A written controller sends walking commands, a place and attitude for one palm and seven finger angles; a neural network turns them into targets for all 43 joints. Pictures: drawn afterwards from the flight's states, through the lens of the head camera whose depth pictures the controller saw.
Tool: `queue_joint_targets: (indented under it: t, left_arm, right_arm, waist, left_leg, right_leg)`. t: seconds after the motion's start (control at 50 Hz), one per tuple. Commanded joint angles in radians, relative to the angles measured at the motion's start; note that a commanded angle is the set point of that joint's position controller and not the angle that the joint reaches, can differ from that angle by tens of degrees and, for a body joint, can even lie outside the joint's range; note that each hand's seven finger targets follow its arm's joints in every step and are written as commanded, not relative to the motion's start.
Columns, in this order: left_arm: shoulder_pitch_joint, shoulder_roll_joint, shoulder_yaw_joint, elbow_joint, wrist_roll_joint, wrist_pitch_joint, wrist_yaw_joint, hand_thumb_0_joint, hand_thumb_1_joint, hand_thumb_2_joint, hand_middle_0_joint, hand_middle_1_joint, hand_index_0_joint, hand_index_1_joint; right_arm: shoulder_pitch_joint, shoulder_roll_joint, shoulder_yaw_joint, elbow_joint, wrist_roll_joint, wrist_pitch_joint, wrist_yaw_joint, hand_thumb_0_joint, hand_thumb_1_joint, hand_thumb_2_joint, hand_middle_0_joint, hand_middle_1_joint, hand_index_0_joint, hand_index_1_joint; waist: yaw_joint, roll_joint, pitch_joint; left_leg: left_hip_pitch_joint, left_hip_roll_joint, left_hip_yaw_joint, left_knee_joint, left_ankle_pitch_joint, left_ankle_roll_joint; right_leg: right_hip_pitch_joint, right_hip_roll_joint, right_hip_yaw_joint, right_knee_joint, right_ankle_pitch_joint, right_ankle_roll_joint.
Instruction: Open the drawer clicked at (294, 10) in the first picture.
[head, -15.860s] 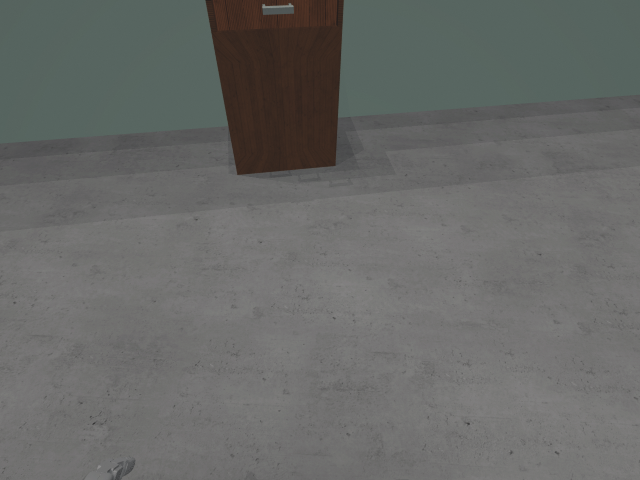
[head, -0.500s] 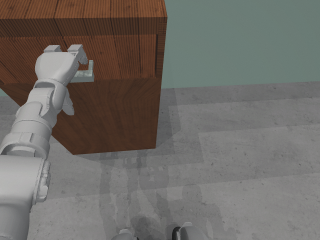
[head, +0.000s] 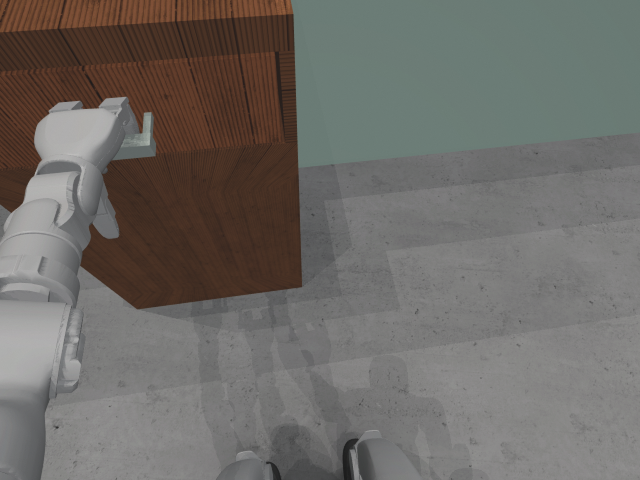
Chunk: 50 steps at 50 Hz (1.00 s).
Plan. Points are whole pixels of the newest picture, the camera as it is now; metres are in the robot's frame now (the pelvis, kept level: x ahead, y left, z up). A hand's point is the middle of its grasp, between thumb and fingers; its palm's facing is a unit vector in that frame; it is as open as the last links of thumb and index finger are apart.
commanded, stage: lower the fingers behind the handle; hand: left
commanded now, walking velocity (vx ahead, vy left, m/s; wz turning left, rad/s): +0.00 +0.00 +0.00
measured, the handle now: (110, 136) +0.57 +0.24 +0.04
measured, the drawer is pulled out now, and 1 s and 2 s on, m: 0.00 0.00 0.02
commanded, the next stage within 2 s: close the thumb around the handle in 0.60 s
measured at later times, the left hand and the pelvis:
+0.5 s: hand (112, 174) +0.52 +0.23 +0.02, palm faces -0.11 -0.03 -0.99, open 13.8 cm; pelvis +0.01 +0.01 +0.00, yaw +0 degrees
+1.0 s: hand (113, 175) +0.52 +0.23 +0.02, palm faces -0.05 -0.03 -1.00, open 11.2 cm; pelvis +0.01 +0.01 +0.00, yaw +0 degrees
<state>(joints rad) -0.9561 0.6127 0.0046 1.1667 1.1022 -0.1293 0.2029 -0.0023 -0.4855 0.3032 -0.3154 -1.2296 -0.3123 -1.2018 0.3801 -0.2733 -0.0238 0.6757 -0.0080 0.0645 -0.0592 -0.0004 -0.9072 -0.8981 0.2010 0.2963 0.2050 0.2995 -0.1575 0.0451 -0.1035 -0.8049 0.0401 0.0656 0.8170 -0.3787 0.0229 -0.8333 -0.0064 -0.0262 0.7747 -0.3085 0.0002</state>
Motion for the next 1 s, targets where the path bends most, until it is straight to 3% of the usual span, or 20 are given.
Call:
queue_joint_targets:
  t: [0.0,0.04,0.06,0.12,0.14,0.18,0.24,0.3,0.46,0.52,0.54,0.56,0.68,0.74,0.78,0.82,0.84,0.88,0.94,0.98]
  left_arm:
    - [-0.346,0.268,0.072,-0.175,-0.002,-0.039,0.074,0.000,-0.500,0.300,-0.300,-1.200,-0.300,-1.200]
    - [-0.418,0.287,0.089,-0.227,0.009,-0.053,0.122,0.000,-0.500,0.300,-0.300,-1.200,-0.300,-1.200]
    - [-0.386,0.305,0.114,-0.209,0.013,-0.043,0.144,0.000,-0.500,0.300,-0.300,-1.200,-0.300,-1.200]
    - [-0.455,0.283,0.104,-0.229,0.023,-0.018,0.196,0.000,-0.500,0.300,-0.300,-1.200,-0.300,-1.200]
    - [-0.435,0.300,0.113,-0.204,0.026,0.007,0.207,0.000,-0.500,0.300,-0.300,-1.200,-0.300,-1.200]
    - [-0.398,0.300,0.111,-0.151,0.024,0.061,0.211,0.000,-0.500,0.300,-0.300,-1.200,-0.300,-1.200]
    - [-0.455,0.329,0.113,-0.175,0.020,0.106,0.205,0.000,-0.500,0.300,-0.300,-1.200,-0.300,-1.200]
    - [-0.413,0.318,0.102,-0.148,0.010,0.139,0.173,0.000,-0.500,0.300,-0.300,-1.200,-0.300,-1.200]
    - [-0.294,0.314,0.106,-0.157,0.000,0.066,0.101,0.000,-0.500,0.300,-0.300,-1.200,-0.300,-1.200]
    - [-0.266,0.308,0.124,-0.212,0.001,0.019,0.108,0.000,-0.500,0.300,-0.300,-1.200,-0.300,-1.200]
    - [-0.258,0.274,0.106,-0.212,-0.001,0.011,0.116,0.000,-0.500,0.300,-0.300,-1.200,-0.300,-1.200]
    - [-0.246,0.284,0.121,-0.211,-0.007,0.005,0.123,0.000,-0.500,0.300,-0.300,-1.200,-0.300,-1.200]
    - [-0.279,0.302,0.139,-0.209,0.002,0.027,0.183,0.000,-0.500,0.300,-0.300,-1.200,-0.300,-1.200]
    - [-0.289,0.311,0.144,-0.207,0.005,0.059,0.201,0.000,-0.332,0.372,-0.312,-1.218,-0.312,-1.218]
    - [-0.301,0.282,0.123,-0.195,0.005,0.084,0.205,0.000,-0.220,0.420,-0.320,-1.230,-0.320,-1.230]
    - [-0.317,0.308,0.140,-0.210,0.006,0.100,0.202,0.000,-0.108,0.468,-0.328,-1.242,-0.328,-1.242]
    - [-0.309,0.288,0.120,-0.194,0.007,0.111,0.199,0.000,-0.052,0.492,-0.332,-1.248,-0.332,-1.248]
    - [-0.325,0.254,0.089,-0.180,0.004,0.125,0.189,0.000,0.060,0.540,-0.340,-1.260,-0.340,-1.260]
    - [-0.320,0.297,0.111,-0.169,0.004,0.124,0.170,0.000,0.228,0.612,-0.352,-1.278,-0.352,-1.278]
    - [-0.316,0.272,0.088,-0.152,0.001,0.121,0.155,0.000,0.340,0.660,-0.360,-1.290,-0.360,-1.290]
  right_arm:
    - [0.155,-0.166,-0.067,-0.038,-0.010,-0.025,-0.012,0.000,-0.900,-0.900,0.200,0.300,0.200,0.300]
    - [0.168,-0.169,-0.078,-0.018,-0.017,-0.031,-0.006,0.000,-0.900,-0.900,0.200,0.300,0.200,0.300]
    - [0.166,-0.172,-0.079,-0.010,-0.021,-0.030,0.000,0.000,-0.900,-0.900,0.200,0.300,0.200,0.300]
    - [0.171,-0.172,-0.086,0.015,-0.031,-0.034,0.011,0.000,-0.900,-0.900,0.200,0.300,0.200,0.300]
    - [0.177,-0.176,-0.083,0.025,-0.031,-0.032,0.016,0.000,-0.900,-0.900,0.200,0.300,0.200,0.300]
    - [0.170,-0.180,-0.078,0.029,-0.029,-0.023,0.022,0.000,-0.900,-0.900,0.200,0.300,0.200,0.300]
    - [0.169,-0.184,-0.073,0.029,-0.025,-0.012,0.025,0.000,-0.900,-0.900,0.200,0.300,0.200,0.300]
    - [0.153,-0.181,-0.066,0.020,-0.017,0.000,0.021,0.000,-0.900,-0.900,0.200,0.300,0.200,0.300]
    - [0.133,-0.176,-0.057,-0.008,-0.013,0.006,0.003,0.000,-0.900,-0.900,0.200,0.300,0.200,0.300]
    - [0.134,-0.171,-0.065,-0.015,-0.019,0.005,0.005,0.000,-0.900,-0.900,0.200,0.300,0.200,0.300]
    - [0.138,-0.168,-0.068,-0.016,-0.020,0.004,0.008,0.000,-0.900,-0.900,0.200,0.300,0.200,0.300]
    - [0.136,-0.171,-0.071,-0.010,-0.020,0.003,0.010,0.000,-0.900,-0.900,0.200,0.300,0.200,0.300]
    - [0.141,-0.177,-0.076,0.007,-0.025,0.008,0.024,0.000,-0.900,-0.900,0.200,0.300,0.200,0.300]
    - [0.142,-0.178,-0.078,0.016,-0.028,0.015,0.029,0.000,-0.900,-0.900,0.200,0.300,0.200,0.300]
    - [0.140,-0.177,-0.080,0.017,-0.026,0.017,0.032,0.000,-0.900,-0.900,0.200,0.300,0.200,0.300]
    - [0.133,-0.181,-0.078,0.016,-0.025,0.023,0.032,0.000,-0.900,-0.900,0.200,0.300,0.200,0.300]
    - [0.132,-0.180,-0.076,0.013,-0.024,0.026,0.032,0.000,-0.900,-0.900,0.200,0.300,0.200,0.300]
    - [0.127,-0.177,-0.076,0.011,-0.020,0.026,0.030,0.000,-0.900,-0.900,0.200,0.300,0.200,0.300]
    - [0.121,-0.182,-0.069,0.004,-0.017,0.029,0.022,0.000,-0.900,-0.900,0.200,0.300,0.200,0.300]
    - [0.119,-0.179,-0.067,-0.002,-0.015,0.026,0.017,0.000,-0.900,-0.900,0.200,0.300,0.200,0.300]
  waist:
    - [0.007,0.000,-0.436]
    - [-0.004,0.034,-0.479]
    - [0.011,0.041,-0.497]
    - [-0.006,0.082,-0.546]
    - [0.000,0.091,-0.549]
    - [0.003,0.075,-0.529]
    - [0.002,0.090,-0.564]
    - [0.006,0.049,-0.533]
    - [0.030,0.005,-0.449]
    - [0.049,0.022,-0.477]
    - [0.040,0.013,-0.481]
    - [0.044,0.010,-0.469]
    - [0.041,0.022,-0.471]
    - [0.044,0.051,-0.523]
    - [0.038,0.043,-0.504]
    - [0.042,0.045,-0.520]
    - [0.041,0.059,-0.521]
    - [0.027,0.049,-0.481]
    - [0.033,0.016,-0.471]
    - [0.024,0.010,-0.445]
  left_leg:
    - [0.136,-0.056,-0.037,-0.025,0.214,0.028]
    - [0.150,-0.053,-0.048,-0.006,0.236,0.027]
    - [0.152,-0.055,-0.049,0.002,0.248,0.027]
    - [0.183,-0.052,-0.056,0.026,0.306,0.024]
    - [0.184,-0.052,-0.057,0.027,0.325,0.021]
    - [0.181,-0.052,-0.054,0.021,0.335,0.019]
    - [0.201,-0.055,-0.051,0.009,0.353,0.020]
    - [0.206,-0.053,-0.050,-0.015,0.346,0.022]
    - [0.179,-0.052,-0.042,-0.038,0.315,0.026]
    - [0.199,-0.050,-0.042,-0.029,0.359,0.023]
    - [0.209,-0.048,-0.045,-0.027,0.362,0.023]
    - [0.203,-0.047,-0.041,-0.022,0.358,0.023]
    - [0.196,-0.049,-0.047,-0.013,0.390,0.017]
    - [0.231,-0.048,-0.047,-0.004,0.446,0.013]
    - [0.238,-0.046,-0.049,-0.011,0.446,0.012]
    - [0.259,-0.044,-0.053,-0.014,0.474,0.011]
    - [0.266,-0.044,-0.054,-0.018,0.475,0.008]
    - [0.257,-0.044,-0.048,-0.027,0.436,0.011]
    - [0.235,-0.046,-0.049,-0.040,0.401,0.016]
    - [0.228,-0.047,-0.046,-0.045,0.365,0.017]
  right_leg:
    - [0.224,0.042,0.018,-0.042,0.187,-0.016]
    - [0.202,0.043,0.017,-0.030,0.191,-0.016]
    - [0.201,0.045,0.015,-0.020,0.194,-0.019]
    - [0.171,0.048,0.008,-0.002,0.221,-0.020]
    - [0.180,0.048,0.004,0.002,0.237,-0.020]
    - [0.186,0.051,-0.002,-0.002,0.246,-0.019]
    - [0.234,0.050,0.000,-0.014,0.279,-0.017]
    - [0.270,0.050,-0.002,-0.033,0.286,-0.014]
    - [0.291,0.048,0.007,-0.049,0.285,-0.014]
    - [0.291,0.049,0.005,-0.034,0.303,-0.020]
    - [0.278,0.050,0.001,-0.033,0.300,-0.017]
    - [0.269,0.050,0.003,-0.033,0.297,-0.017]
    - [0.249,0.050,-0.006,-0.014,0.304,-0.020]
    - [0.256,0.051,-0.006,-0.006,0.335,-0.019]
    - [0.250,0.051,-0.012,-0.015,0.326,-0.019]
    - [0.262,0.052,-0.013,-0.014,0.340,-0.021]
    - [0.259,0.051,-0.014,-0.015,0.333,-0.019]
    - [0.250,0.052,-0.015,-0.032,0.313,-0.018]
    - [0.281,0.050,-0.010,-0.037,0.307,-0.017]
    - [0.270,0.049,-0.008,-0.049,0.284,-0.017]
